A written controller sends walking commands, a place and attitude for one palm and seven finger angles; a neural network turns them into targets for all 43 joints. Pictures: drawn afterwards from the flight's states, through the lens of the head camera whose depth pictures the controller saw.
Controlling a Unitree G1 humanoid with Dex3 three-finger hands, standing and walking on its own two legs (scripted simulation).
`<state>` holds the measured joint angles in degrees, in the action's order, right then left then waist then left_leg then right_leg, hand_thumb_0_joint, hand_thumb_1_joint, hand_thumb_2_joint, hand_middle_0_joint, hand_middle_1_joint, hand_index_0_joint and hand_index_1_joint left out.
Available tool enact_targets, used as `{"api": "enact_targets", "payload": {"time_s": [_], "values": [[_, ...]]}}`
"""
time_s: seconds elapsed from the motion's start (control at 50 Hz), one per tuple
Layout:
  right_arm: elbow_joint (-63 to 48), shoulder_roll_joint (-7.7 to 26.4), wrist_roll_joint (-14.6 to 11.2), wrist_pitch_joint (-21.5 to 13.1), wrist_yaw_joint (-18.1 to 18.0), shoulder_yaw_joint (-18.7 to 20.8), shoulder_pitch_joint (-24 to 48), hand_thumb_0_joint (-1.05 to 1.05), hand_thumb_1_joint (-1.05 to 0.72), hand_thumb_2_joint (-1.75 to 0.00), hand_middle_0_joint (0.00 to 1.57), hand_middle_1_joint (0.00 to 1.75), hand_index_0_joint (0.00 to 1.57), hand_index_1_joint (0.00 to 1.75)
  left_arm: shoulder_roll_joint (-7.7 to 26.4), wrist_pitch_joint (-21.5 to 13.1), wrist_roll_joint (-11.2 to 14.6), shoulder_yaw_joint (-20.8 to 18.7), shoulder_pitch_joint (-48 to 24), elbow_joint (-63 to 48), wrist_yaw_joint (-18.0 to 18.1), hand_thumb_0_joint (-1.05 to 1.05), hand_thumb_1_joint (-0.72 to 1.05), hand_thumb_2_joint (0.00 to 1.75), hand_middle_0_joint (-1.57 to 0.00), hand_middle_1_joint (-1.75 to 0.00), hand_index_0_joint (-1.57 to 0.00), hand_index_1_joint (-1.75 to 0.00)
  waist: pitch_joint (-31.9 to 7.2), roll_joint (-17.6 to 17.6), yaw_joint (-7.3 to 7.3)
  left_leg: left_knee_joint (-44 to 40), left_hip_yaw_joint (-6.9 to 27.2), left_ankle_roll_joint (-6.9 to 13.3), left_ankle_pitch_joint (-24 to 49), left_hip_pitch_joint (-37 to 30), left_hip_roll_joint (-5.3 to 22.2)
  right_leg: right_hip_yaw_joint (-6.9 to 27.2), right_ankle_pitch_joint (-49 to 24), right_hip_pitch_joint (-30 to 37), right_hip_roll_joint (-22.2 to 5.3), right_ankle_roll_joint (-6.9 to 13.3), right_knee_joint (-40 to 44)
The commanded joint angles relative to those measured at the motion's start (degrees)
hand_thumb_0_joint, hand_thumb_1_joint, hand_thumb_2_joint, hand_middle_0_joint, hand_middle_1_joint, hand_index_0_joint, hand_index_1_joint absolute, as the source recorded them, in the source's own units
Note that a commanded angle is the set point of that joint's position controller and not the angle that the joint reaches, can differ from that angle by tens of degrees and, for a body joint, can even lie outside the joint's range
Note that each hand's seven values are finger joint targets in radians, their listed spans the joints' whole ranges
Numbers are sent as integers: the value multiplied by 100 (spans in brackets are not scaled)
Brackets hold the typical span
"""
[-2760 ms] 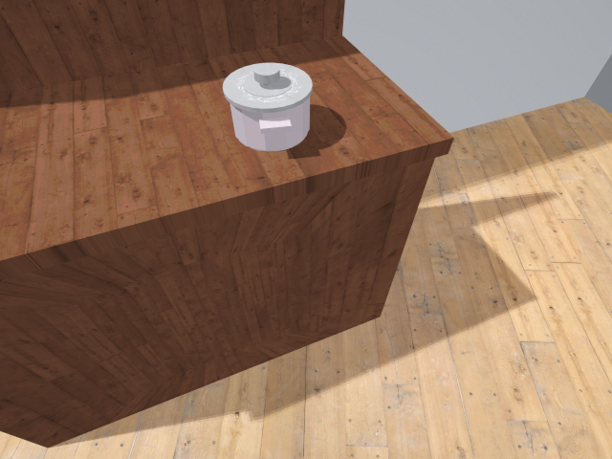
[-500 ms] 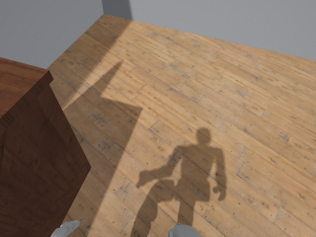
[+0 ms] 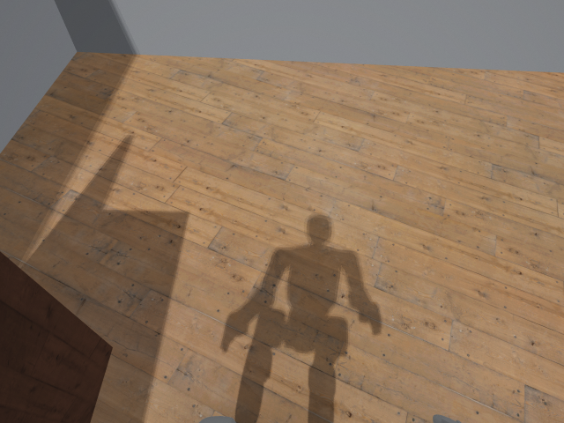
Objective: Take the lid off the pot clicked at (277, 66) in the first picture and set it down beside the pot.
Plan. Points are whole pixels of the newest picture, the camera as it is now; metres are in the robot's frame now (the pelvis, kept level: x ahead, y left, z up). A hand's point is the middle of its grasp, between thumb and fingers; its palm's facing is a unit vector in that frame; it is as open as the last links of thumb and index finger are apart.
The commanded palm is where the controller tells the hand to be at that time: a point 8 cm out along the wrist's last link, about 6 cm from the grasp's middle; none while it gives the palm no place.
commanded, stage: walk to a spot facing it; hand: left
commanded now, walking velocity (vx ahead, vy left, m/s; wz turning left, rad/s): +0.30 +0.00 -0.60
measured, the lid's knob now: out of the picture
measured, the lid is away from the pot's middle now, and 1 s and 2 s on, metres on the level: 0.00 0.00 0.00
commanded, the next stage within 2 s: turn to face it in 0.58 s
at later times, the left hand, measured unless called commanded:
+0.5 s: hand (266, 296) +0.36 +0.06 -0.17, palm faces -0.42 -0.89 -0.18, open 7.4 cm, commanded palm none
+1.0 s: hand (274, 278) +0.41 +0.05 -0.19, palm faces -0.24 -0.95 -0.17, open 7.3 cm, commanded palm none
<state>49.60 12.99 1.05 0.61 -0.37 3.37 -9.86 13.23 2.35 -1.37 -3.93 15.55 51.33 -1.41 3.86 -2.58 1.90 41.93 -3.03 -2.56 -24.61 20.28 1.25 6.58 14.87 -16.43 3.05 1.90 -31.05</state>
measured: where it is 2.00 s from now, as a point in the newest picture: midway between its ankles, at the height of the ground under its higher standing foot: (336, 389)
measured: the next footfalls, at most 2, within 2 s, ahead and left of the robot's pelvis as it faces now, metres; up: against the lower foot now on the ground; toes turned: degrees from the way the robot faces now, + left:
left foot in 0.04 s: +0.06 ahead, +0.12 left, +0.00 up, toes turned +1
right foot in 0.50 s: +0.26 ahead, -0.21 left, +0.00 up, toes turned -26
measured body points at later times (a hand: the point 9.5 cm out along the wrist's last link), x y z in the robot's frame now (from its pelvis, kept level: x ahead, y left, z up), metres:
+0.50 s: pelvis +0.14 -0.06 -0.02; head +0.20 -0.07 +0.42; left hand +0.38 +0.11 -0.15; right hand -0.05 -0.24 -0.15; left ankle +0.03 +0.12 -0.72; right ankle +0.23 -0.19 -0.74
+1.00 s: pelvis +0.30 -0.11 -0.01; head +0.32 -0.09 +0.44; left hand +0.43 +0.10 -0.17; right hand +0.29 -0.35 -0.14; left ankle +0.40 -0.05 -0.74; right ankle +0.23 -0.21 -0.69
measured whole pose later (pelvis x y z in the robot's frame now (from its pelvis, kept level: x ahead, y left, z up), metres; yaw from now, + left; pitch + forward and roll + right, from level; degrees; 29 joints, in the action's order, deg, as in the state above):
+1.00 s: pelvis +0.30 -0.11 -0.01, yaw -17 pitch -1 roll -1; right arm 56.4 8.0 1.7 -1.3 -1.0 1.5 -13.5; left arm 12.0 0.6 -1.0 -3.5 13.1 57.5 0.6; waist 1.3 -2.8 -0.3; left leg 33.9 -3.6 2.9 -11.7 21.2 0.5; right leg -3.1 29.5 -19.1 0.2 -1.0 -53.2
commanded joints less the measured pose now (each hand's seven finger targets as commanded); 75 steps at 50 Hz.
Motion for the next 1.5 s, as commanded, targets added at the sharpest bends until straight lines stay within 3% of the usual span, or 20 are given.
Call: {"api": "enact_targets", "payload": {"time_s": [0.0,0.02,0.04,0.14,0.26,0.38,0.44,0.46,0.48,0.52,0.62,0.82,0.86,0.9,1.02,1.2,1.22,1.26,1.34,1.48], "values": [[-150,792,6,-302,-125,171,-1120,0,-90,-90,20,30,20,30,711,-171,56,-206,-486,-658,7,0,90,90,-20,-30,-20,-30,-462,462,-619,-2351,873,300,-489,-2612,674,1072,1826,-2046,-376,272,4],[-157,1403,65,-307,-151,290,-1522,0,-90,-90,20,30,20,30,394,-206,86,-140,-547,-821,-54,0,90,90,-20,-30,-20,-30,-440,2132,-813,-3253,2952,821,-1891,-2808,2250,-26,1935,-2924,284,-70,-1778],[-137,1461,66,-325,-180,254,-1540,0,-90,-90,20,30,20,30,596,-249,16,-206,-886,-996,-104,0,90,90,-20,-30,-20,-30,60,1457,-798,-3597,3387,1270,-2300,-2009,2848,-232,1643,-3065,-308,-146,-2547],[-99,616,7,-495,-130,-27,-935,0,-90,-90,20,30,20,30,374,-181,-62,-182,-496,-480,-275,0,90,90,-20,-30,-20,-30,104,1102,-220,-3253,693,791,550,-1576,1627,-546,-111,-2703,-720,-366,-3646],[382,590,11,-566,-129,-34,-1899,0,-90,-90,20,30,20,30,56,-169,-50,16,-1444,-630,-309,0,90,90,-20,-30,-20,-30,178,979,-513,-2943,-239,878,2618,-2382,1751,-1073,-278,-3104,-878,-416,-2578],[587,678,71,-547,-105,27,-2002,0,-90,-90,20,30,20,30,81,-226,-30,56,-1887,-647,-318,0,90,90,-20,-30,-20,-30,212,1175,-542,-2429,-982,707,3735,-2145,1857,-1475,-315,-1715,-578,-39,-895],[527,876,15,-518,-57,94,-1750,0,-90,-90,20,30,20,30,570,-370,-40,-99,-45,-78,-213,0,90,90,-20,-30,-20,-30,-921,714,377,207,-1456,363,4979,-1309,1583,-1819,-435,1384,-8,310,-94],[413,572,-95,-508,23,27,-1847,0,-90,-90,20,30,20,30,1294,-458,-36,-288,802,134,-112,0,90,90,-20,-30,-20,-30,-1754,-343,730,2056,-1398,117,2181,633,1220,-153,-162,3510,-1314,784,55],[153,313,-145,-480,-27,2,-1698,0,-90,-90,20,30,20,30,1809,-446,103,-389,1218,231,-33,0,90,90,-20,-30,-20,-30,-2262,-1203,656,3995,-850,-101,-1182,2021,485,2695,-926,4013,-2959,1384,890],[123,495,-91,-438,-49,71,-1009,0,-90,-90,20,30,20,30,1524,-336,153,-356,466,11,71,0,90,90,-20,-30,-20,-30,-1333,-230,411,4214,104,79,-281,1944,862,2221,666,2049,-2593,1297,1434],[527,162,48,-201,-16,16,-1631,0,-90,-90,20,30,20,30,846,-470,-30,-136,-677,-175,186,0,90,90,-20,-30,-20,-30,-568,-257,-489,2199,-48,-73,509,705,897,281,-142,-249,-1665,917,1654],[706,-48,-18,-339,12,-100,-1141,0,-90,-90,20,30,20,30,384,-437,70,21,-210,291,230,0,90,90,-20,-30,-20,-30,-317,37,-342,-1176,-123,41,1962,-817,346,-572,-539,1,-1361,402,880],[679,631,41,-305,-14,29,-1348,0,-90,-90,20,30,20,30,77,-343,92,41,152,277,238,0,90,90,-20,-30,-20,-30,-244,1564,-331,-1927,1438,666,2945,-1119,1450,-1264,892,-564,-634,-121,-566],[626,760,84,-214,-101,75,-1321,0,-90,-90,20,30,20,30,135,-313,45,39,-16,160,262,0,90,90,-20,-30,-20,-30,-348,1882,-424,-2680,2898,1395,2479,-1029,1939,-978,2138,-1172,-357,-331,-2280],[315,773,-7,-180,-104,130,-555,0,-90,-90,20,30,20,30,256,-236,52,-65,-114,153,237,0,90,90,-20,-30,-20,-30,-878,787,-212,-2352,1716,1259,3124,-1063,1282,-600,1005,-1177,-611,-531,-2722],[1,1060,-4,63,-39,384,-48,0,-90,-90,20,30,20,30,339,-187,91,-152,280,-48,281,0,90,90,-20,-30,-20,-30,-695,1097,-68,-2009,2182,990,1626,-13,872,-767,373,308,-296,-508,-283],[-87,964,-42,84,-21,381,120,0,-90,-90,20,30,20,30,505,-229,72,-188,560,-22,301,0,90,90,-20,-30,-20,-30,-741,764,104,-1617,2003,761,1300,432,606,-652,-7,931,-455,-477,630],[-398,425,-45,92,36,293,343,0,-90,-90,20,30,20,30,1396,-247,-33,-318,547,-218,362,0,90,90,-20,-30,-20,-30,-305,-1548,263,943,428,24,-776,1920,-475,1871,868,972,-2996,561,2113],[-119,538,19,204,158,316,-43,0,-90,-90,20,30,20,30,833,-262,-30,-186,-490,-483,383,0,90,90,-20,-30,-20,-30,-43,-748,-335,2654,443,30,-29,1395,71,124,-412,71,-2212,566,1385],[-369,373,-53,166,208,166,631,0,-90,-90,20,30,20,30,1193,-209,-48,-223,200,-370,324,0,90,90,-20,-30,-20,-30,-230,-935,149,744,-231,-48,-159,743,-89,-529,-1865,801,-2307,620,927]]}}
